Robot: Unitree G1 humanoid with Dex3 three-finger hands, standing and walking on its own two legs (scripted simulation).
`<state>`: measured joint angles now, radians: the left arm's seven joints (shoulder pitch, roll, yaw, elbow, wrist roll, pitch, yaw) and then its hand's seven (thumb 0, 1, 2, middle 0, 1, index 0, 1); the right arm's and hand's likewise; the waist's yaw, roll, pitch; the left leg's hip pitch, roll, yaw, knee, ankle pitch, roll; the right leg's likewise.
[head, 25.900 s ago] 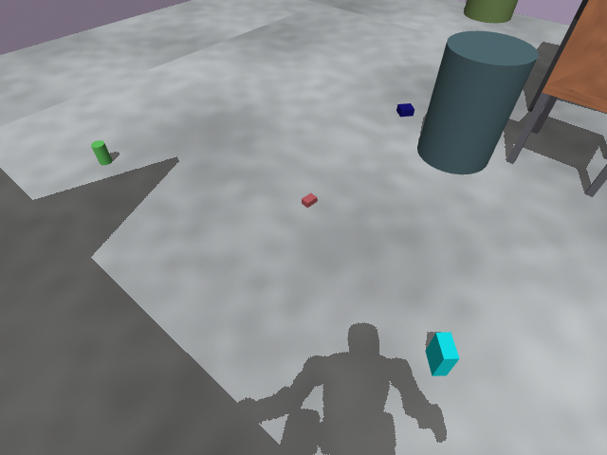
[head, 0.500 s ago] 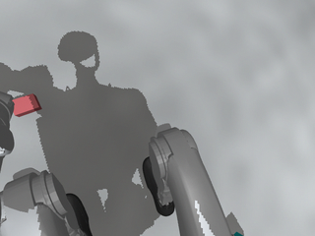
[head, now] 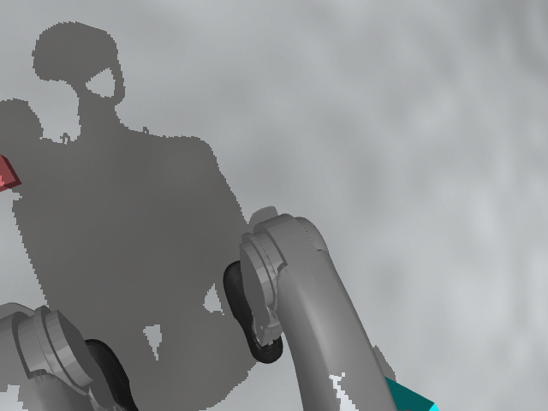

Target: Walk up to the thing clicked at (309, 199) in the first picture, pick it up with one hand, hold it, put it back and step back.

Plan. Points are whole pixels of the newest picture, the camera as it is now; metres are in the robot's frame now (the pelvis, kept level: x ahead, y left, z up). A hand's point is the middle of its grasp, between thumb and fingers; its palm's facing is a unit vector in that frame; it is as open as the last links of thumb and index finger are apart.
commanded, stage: rest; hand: left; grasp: from above
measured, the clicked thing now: out of the picture +0.49 +0.24 -0.31
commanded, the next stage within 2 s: open in 0.32 s
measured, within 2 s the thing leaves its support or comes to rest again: neither
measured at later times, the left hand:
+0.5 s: hand out of the picture +0.47 +0.28 -0.25, palm faces -0.12 -0.42 -0.90, open 4.9 cm
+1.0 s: hand out of the picture +0.47 +0.28 -0.25, palm faces -0.12 -0.42 -0.90, open 11.1 cm
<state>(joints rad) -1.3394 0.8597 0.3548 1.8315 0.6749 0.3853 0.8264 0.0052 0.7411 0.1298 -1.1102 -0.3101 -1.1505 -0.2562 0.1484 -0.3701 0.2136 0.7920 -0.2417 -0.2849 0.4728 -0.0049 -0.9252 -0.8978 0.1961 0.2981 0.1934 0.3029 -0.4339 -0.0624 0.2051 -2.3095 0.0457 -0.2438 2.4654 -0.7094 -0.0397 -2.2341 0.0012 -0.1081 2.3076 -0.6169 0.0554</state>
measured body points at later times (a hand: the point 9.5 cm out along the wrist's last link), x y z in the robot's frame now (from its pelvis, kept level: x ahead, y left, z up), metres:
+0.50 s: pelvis +0.00 +0.00 +0.00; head +0.30 +0.08 +0.31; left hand +0.48 +0.29 -0.20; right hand -0.02 -0.24 -0.05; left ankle +0.07 +0.14 -0.29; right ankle +0.12 -0.13 -0.29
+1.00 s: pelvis +0.00 +0.00 +0.00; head +0.30 +0.08 +0.31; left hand +0.48 +0.30 -0.19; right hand -0.02 -0.24 -0.05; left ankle +0.07 +0.14 -0.29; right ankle +0.12 -0.13 -0.29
